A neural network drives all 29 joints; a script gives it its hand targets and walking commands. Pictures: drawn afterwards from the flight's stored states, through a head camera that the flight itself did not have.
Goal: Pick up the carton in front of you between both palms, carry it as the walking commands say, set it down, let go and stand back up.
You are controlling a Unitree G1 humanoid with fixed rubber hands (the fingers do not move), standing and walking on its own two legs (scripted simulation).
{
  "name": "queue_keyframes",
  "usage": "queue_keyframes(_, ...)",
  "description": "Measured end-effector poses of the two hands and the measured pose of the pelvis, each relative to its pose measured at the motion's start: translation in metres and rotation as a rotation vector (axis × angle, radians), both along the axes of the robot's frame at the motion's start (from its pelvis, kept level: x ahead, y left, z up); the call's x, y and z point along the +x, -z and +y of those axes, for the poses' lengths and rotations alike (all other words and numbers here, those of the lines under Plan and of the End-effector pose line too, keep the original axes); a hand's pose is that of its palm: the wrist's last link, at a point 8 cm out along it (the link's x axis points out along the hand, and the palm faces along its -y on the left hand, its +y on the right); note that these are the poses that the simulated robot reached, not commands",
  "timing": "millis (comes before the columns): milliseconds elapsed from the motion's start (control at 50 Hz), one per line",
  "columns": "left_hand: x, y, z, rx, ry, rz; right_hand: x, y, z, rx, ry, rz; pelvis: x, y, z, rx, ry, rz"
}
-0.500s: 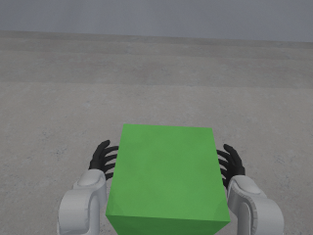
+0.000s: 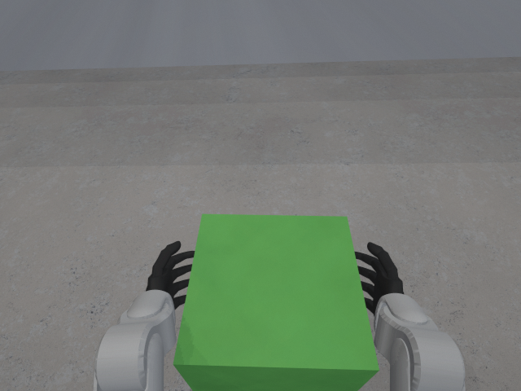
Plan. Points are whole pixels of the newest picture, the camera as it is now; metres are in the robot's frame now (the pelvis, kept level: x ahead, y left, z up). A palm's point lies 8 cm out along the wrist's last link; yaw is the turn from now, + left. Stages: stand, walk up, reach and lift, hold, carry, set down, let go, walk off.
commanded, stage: carry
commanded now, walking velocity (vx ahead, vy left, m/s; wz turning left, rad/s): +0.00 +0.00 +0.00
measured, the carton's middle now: (272, 317) +0.25 +0.00 +0.00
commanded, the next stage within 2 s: hold in 1.76 s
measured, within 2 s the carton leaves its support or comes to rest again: neither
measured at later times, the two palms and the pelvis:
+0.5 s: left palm (186, 184) +0.45 +0.16 +0.08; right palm (354, 189) +0.44 -0.14 +0.08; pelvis +0.20 +0.03 -0.02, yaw -3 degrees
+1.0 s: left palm (195, 195) +0.45 +0.15 +0.05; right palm (358, 199) +0.44 -0.15 +0.05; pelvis +0.20 +0.01 -0.02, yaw -2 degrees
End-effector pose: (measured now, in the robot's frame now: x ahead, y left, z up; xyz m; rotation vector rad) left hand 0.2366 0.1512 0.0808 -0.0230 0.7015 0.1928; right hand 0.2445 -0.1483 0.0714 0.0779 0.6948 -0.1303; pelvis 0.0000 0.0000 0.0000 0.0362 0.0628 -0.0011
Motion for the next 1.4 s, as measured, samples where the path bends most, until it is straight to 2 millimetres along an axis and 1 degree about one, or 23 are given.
queue_keyframes(60,0.038,-0.007,0.002,-0.006,0.023,-0.043,0.032,-0.009,0.002,-0.005,0.023,-0.043,0.037,0.003,0.007,-0.009,0.004,-0.008)
queue_keyframes(120,0.078,-0.009,0.009,-0.02,0.041,-0.085,0.067,-0.016,0.009,-0.02,0.04,-0.085,0.076,0.011,0.016,-0.025,0.012,-0.021)
queue_keyframes(180,0.119,-0.001,0.019,-0.046,0.051,-0.111,0.104,-0.016,0.019,-0.05,0.047,-0.11,0.113,0.025,0.026,-0.031,0.025,-0.031)
queue_keyframes(220,0.14,0.006,0.023,-0.069,0.048,-0.08,0.125,-0.013,0.023,-0.073,0.044,-0.079,0.127,0.025,0.029,-0.016,0.033,-0.027)
queue_keyframes(260,0.155,0.011,0.024,-0.074,0.053,-0.04,0.139,-0.01,0.024,-0.075,0.05,-0.039,0.138,0.022,0.031,-0.02,0.043,-0.02)
queue_keyframes(320,0.173,0.013,0.022,-0.07,0.064,-0.003,0.153,-0.006,0.023,-0.07,0.062,-0.002,0.153,0.017,0.033,-0.029,0.05,-0.016)
queue_keyframes(440,0.205,0.004,0.016,-0.051,0.073,-0.033,0.183,-0.01,0.016,-0.051,0.07,-0.032,0.186,0.016,0.03,-0.023,0.045,-0.008)
queue_keyframes(520,0.221,0.003,0.011,-0.041,0.077,-0.041,0.198,-0.008,0.011,-0.04,0.074,-0.041,0.201,0.019,0.026,-0.025,0.044,0.004)
queue_keyframes(600,0.228,0.007,0.008,-0.036,0.074,-0.032,0.206,-0.004,0.008,-0.036,0.07,-0.032,0.209,0.021,0.022,-0.026,0.042,0.006)
queue_keyframes(680,0.229,0.01,0.006,-0.035,0.067,-0.032,0.21,-0.001,0.006,-0.036,0.063,-0.031,0.213,0.023,0.019,-0.026,0.04,0.005)
queue_keyframes(840,0.222,0.016,0.003,-0.035,0.063,-0.022,0.204,0.004,0.003,-0.04,0.056,-0.021,0.212,0.024,0.014,-0.025,0.039,-0.005)
queue_keyframes(980,0.214,0.027,0.0,-0.018,0.075,0.009,0.196,0.016,0.0,-0.057,0.05,0.01,0.203,0.023,0.013,-0.027,0.039,-0.021)
queue_keyframes(1200,0.208,0.041,-0.001,-0.004,0.103,0.007,0.189,0.029,0.001,-0.077,0.019,0.007,0.183,0.02,0.013,-0.032,0.04,-0.031)
queue_keyframes(1400,0.207,0.065,-0.001,0.028,0.131,0.015,0.187,0.053,0.001,-0.109,0.003,0.016,0.168,0.019,0.014,-0.037,0.042,-0.034)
